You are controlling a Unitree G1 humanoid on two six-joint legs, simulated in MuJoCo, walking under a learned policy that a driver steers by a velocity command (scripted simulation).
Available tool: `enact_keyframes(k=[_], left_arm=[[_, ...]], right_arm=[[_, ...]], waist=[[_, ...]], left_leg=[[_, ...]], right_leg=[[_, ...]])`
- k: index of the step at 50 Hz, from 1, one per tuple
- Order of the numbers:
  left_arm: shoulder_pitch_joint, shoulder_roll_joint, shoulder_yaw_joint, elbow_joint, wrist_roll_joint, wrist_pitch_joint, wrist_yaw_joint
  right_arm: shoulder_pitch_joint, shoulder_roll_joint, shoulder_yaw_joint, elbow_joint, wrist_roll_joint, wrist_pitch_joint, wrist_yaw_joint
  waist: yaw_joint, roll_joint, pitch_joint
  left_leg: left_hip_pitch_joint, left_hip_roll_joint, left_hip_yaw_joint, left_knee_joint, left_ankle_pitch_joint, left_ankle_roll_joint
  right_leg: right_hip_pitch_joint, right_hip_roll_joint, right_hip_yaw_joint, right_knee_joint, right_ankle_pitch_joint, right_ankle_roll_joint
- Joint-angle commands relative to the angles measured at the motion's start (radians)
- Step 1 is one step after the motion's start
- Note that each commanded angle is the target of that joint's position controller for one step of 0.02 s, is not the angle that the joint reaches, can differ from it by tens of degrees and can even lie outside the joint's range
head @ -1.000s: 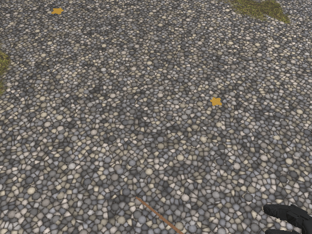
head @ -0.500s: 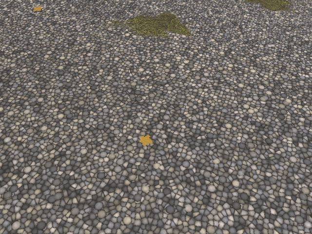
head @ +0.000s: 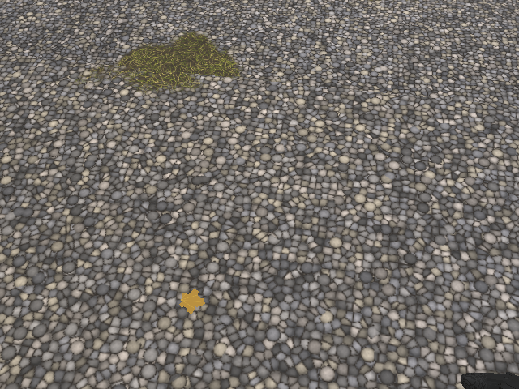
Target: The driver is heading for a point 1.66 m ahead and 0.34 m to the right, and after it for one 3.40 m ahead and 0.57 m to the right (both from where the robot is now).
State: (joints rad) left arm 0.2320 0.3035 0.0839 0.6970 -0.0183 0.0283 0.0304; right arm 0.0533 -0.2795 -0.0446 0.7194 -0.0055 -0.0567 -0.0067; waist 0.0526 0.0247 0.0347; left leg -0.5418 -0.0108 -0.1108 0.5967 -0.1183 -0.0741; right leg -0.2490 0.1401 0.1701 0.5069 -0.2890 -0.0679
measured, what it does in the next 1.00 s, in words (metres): walks ahead, turning right: left foot, then right foot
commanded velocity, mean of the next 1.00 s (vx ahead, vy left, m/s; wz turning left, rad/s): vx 0.26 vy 0.00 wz -0.49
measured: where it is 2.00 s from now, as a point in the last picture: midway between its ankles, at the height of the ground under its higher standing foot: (416, 289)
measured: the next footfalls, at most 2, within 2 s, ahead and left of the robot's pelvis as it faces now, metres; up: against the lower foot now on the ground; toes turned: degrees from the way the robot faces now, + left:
left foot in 0.04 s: +0.17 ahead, +0.12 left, +0.00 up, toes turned -7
right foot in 0.46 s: +0.04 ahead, -0.11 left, +0.00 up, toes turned -18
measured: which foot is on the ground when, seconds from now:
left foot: up 0.00-0.02, down 0.04-0.46, up 0.48-0.94, down 0.96-1.00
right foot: down 0.00-0.04, up 0.06-0.44, down 0.46-0.96, up 0.98-1.00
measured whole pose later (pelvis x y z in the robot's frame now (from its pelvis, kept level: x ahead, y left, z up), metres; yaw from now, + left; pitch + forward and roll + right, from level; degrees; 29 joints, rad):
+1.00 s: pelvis +0.27 -0.08 -0.02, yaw -28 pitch +3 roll +2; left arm 0.46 0.28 0.06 0.81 -0.02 -0.03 0.03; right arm 0.02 -0.28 -0.05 0.71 0.00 -0.12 0.05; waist 0.08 -0.02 0.02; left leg -0.47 -0.05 0.05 0.56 -0.14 0.06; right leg -0.08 0.03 0.17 0.82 -0.51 -0.03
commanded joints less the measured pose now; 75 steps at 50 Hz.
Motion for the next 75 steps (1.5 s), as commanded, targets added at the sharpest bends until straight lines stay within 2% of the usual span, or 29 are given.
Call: enact_keyframes(k=[1,2,3,4,5,7,10,15,21,23,24,25,27,29,36,43,47,48,49,50,51,53,57,62,69,72,73,74,75], left_arm=[[-0.070,0.125,0.028,-0.088,-0.003,-0.007,0.008],[-0.061,0.085,0.015,-0.103,0.008,-0.012,0.007],[0.038,0.030,0.001,-0.104,0.025,-0.019,0.005],[0.112,0.080,0.008,-0.109,0.008,-0.018,0.002],[0.120,0.164,0.031,-0.080,0.005,-0.011,0.002],[0.043,0.171,0.044,-0.067,-0.005,0.023,0.009],[0.023,0.100,0.028,-0.091,-0.009,0.041,0.007],[-0.039,0.069,0.011,-0.132,0.002,0.032,-0.006],[0.084,0.095,0.028,-0.080,0.001,0.024,-0.044],[0.258,0.114,0.045,0.005,-0.003,0.014,-0.037],[0.282,0.219,0.058,-0.014,0.003,0.002,-0.026],[0.231,0.246,0.056,-0.059,0.031,-0.033,-0.035],[0.116,0.163,0.027,-0.071,0.023,-0.075,-0.027],[0.114,0.129,0.014,-0.063,0.013,-0.078,-0.017],[0.240,0.109,0.009,-0.005,0.010,-0.085,0.001],[0.292,0.133,0.017,0.053,-0.004,-0.070,0.001],[0.233,0.140,0.016,0.047,0.001,-0.062,0.002],[0.219,0.101,-0.001,0.023,0.021,-0.064,0.002],[0.360,-0.020,-0.033,0.017,0.008,-0.081,-0.004],[0.308,0.076,-0.017,0.034,-0.013,-0.099,-0.007],[0.183,0.126,-0.002,0.008,-0.031,-0.108,-0.012],[0.071,0.107,-0.004,-0.015,-0.001,-0.121,-0.015],[0.096,0.037,-0.015,-0.009,0.006,-0.100,-0.022],[-0.092,0.006,-0.037,-0.066,0.015,-0.112,-0.034],[-0.237,0.051,-0.026,-0.122,0.002,-0.123,-0.067],[0.034,0.137,0.020,-0.051,0.010,-0.121,-0.058],[0.215,0.218,0.040,-0.024,0.019,-0.114,-0.045],[0.224,0.268,0.046,-0.009,0.020,-0.113,-0.055],[0.207,0.159,0.020,-0.022,0.010,-0.113,-0.057]], right_arm=[[0.049,-0.129,-0.046,-0.060,-0.002,-0.027,0.001],[0.086,-0.169,-0.056,-0.060,-0.016,-0.033,-0.005],[0.092,-0.223,-0.063,-0.076,-0.036,-0.024,-0.017],[0.155,-0.207,-0.065,-0.049,-0.042,-0.006,-0.016],[0.125,-0.154,-0.053,-0.074,-0.019,0.000,-0.015],[0.062,-0.101,-0.037,-0.093,-0.014,0.019,-0.018],[0.017,-0.116,-0.040,-0.091,-0.020,0.040,-0.028],[0.030,-0.150,-0.058,-0.081,-0.013,0.053,-0.037],[0.019,-0.193,-0.077,-0.059,0.039,0.051,-0.018],[0.008,-0.096,-0.056,-0.053,0.026,0.049,-0.010],[-0.019,-0.015,-0.033,-0.090,0.004,0.042,0.004],[-0.113,-0.091,-0.053,-0.138,0.026,0.010,0.006],[-0.072,-0.164,-0.076,-0.109,0.036,-0.024,0.010],[-0.048,-0.148,-0.077,-0.075,-0.001,-0.036,0.009],[-0.135,-0.069,-0.047,-0.071,0.015,-0.042,0.039],[-0.228,-0.077,-0.030,-0.114,0.027,-0.063,0.071],[0.061,-0.165,-0.070,-0.046,0.013,-0.066,0.050],[0.264,-0.216,-0.079,-0.016,-0.003,-0.064,0.041],[0.367,-0.281,-0.096,0.028,-0.003,-0.058,0.047],[0.354,-0.179,-0.069,0.035,0.022,-0.058,0.049],[0.280,-0.138,-0.055,0.030,0.024,-0.053,0.041],[0.185,-0.106,-0.042,0.022,0.004,-0.043,0.035],[0.168,-0.096,-0.034,0.040,0.010,-0.057,0.031],[0.202,-0.145,-0.043,0.062,0.022,-0.047,0.019],[0.318,-0.191,-0.051,0.119,0.036,-0.013,0.012],[0.299,-0.177,-0.041,0.115,0.026,0.004,0.005],[0.316,-0.114,-0.014,0.086,-0.006,0.002,0.001],[0.447,-0.012,0.015,0.078,0.012,-0.019,0.011],[0.366,-0.132,-0.010,0.088,0.032,-0.034,0.018]], waist=[[-0.081,-0.166,-0.138],[-0.084,-0.112,-0.181],[-0.026,0.106,-0.236],[-0.015,0.292,-0.301],[-0.029,0.175,-0.262],[-0.039,0.065,-0.170],[-0.030,0.117,-0.105],[-0.066,0.145,-0.159],[-0.005,0.142,-0.131],[0.049,-0.042,-0.090],[0.031,-0.289,-0.029],[0.057,-0.255,0.017],[-0.019,-0.194,0.076],[-0.029,-0.164,0.038],[0.020,-0.171,0.019],[0.055,-0.167,0.083],[-0.103,-0.176,-0.119],[-0.185,-0.090,-0.288],[-0.121,0.265,-0.452],[-0.154,0.216,-0.390],[-0.154,0.139,-0.212],[-0.102,0.011,-0.072],[-0.037,0.058,-0.037],[-0.081,0.033,0.014],[-0.110,0.036,0.024],[0.039,0.032,-0.152],[0.092,-0.107,-0.315],[0.009,-0.366,-0.426],[0.052,-0.229,-0.358]], left_leg=[[0.195,-0.012,0.017,-0.180,0.098,0.042],[0.342,0.102,-0.054,-0.202,0.283,0.090],[0.547,0.322,-0.253,-0.162,0.692,0.209],[0.620,0.486,-0.518,-0.205,0.649,0.371],[0.585,0.443,-0.473,-0.212,0.499,0.371],[0.465,0.320,-0.240,-0.221,0.297,0.292],[0.324,0.231,-0.070,-0.291,0.170,0.274],[0.374,0.286,0.006,-0.298,0.184,0.309],[0.216,0.299,0.056,-0.335,-0.391,0.228],[0.004,0.188,0.209,-0.009,-0.479,0.122],[-0.307,0.052,0.260,0.381,-0.534,0.042],[-0.417,0.020,0.062,0.455,-0.465,0.070],[-0.407,0.075,0.029,0.432,-0.217,0.095],[-0.317,0.080,0.038,0.358,-0.081,0.073],[-0.166,0.027,0.078,0.065,0.178,0.028],[-0.115,0.021,0.110,-0.091,0.100,0.076],[0.344,-0.025,0.160,-0.127,0.083,0.174],[0.686,0.146,-0.033,-0.073,0.082,0.250],[1.019,0.398,-0.539,-0.175,-0.138,0.414],[0.972,0.393,-0.654,-0.293,-0.278,0.399],[0.824,0.358,-0.478,-0.305,-0.251,0.355],[0.562,0.277,-0.279,-0.346,-0.046,0.321],[0.398,0.232,-0.136,-0.441,0.097,0.336],[0.346,0.175,0.018,-0.478,0.179,0.297],[0.543,0.258,0.005,-0.385,0.224,0.246],[0.497,0.182,0.081,-0.027,0.519,0.186],[0.292,0.115,0.128,0.312,0.211,0.146],[-0.062,-0.052,0.076,0.604,-0.441,0.102],[-0.173,0.005,-0.015,0.694,-0.452,0.112]], right_leg=[[0.063,-0.207,0.248,0.035,0.400,-0.076],[0.001,-0.154,0.212,0.147,0.266,-0.034],[-0.177,-0.027,0.075,0.362,-0.218,0.029],[-0.328,-0.002,-0.006,0.561,-0.464,0.078],[-0.361,-0.060,0.011,0.698,-0.398,0.112],[-0.381,-0.104,-0.032,0.771,-0.265,0.147],[-0.310,-0.126,-0.112,0.690,-0.156,0.160],[-0.224,-0.180,-0.154,0.444,-0.119,0.146],[0.056,-0.148,-0.269,0.086,-0.024,0.021],[0.261,-0.186,-0.132,-0.085,-0.163,-0.059],[0.314,-0.446,0.352,-0.215,-0.387,-0.188],[0.210,-0.511,0.592,-0.374,-0.535,-0.284],[0.199,-0.456,0.426,-0.378,-0.376,-0.205],[0.204,-0.380,0.280,-0.355,-0.169,-0.150],[0.214,-0.306,0.093,-0.338,0.136,-0.109],[0.277,-0.369,0.119,-0.277,0.283,-0.116],[0.237,-0.301,0.034,0.045,0.845,-0.055],[0.030,-0.251,0.018,0.331,0.621,-0.024],[-0.342,-0.059,-0.030,0.712,-0.150,0.053],[-0.457,-0.084,0.050,0.828,-0.265,0.051],[-0.518,-0.137,0.015,0.841,-0.193,0.045],[-0.460,-0.219,-0.055,0.736,-0.063,0.042],[-0.378,-0.268,-0.086,0.594,-0.014,0.062],[-0.356,-0.255,-0.140,0.241,0.271,0.082],[-0.309,-0.200,-0.149,0.019,0.281,0.033],[0.093,-0.153,-0.195,-0.016,0.240,-0.038],[0.393,-0.361,0.041,0.021,0.273,-0.106],[0.643,-0.540,0.523,-0.127,0.021,-0.258],[0.601,-0.509,0.534,-0.188,-0.097,-0.220]])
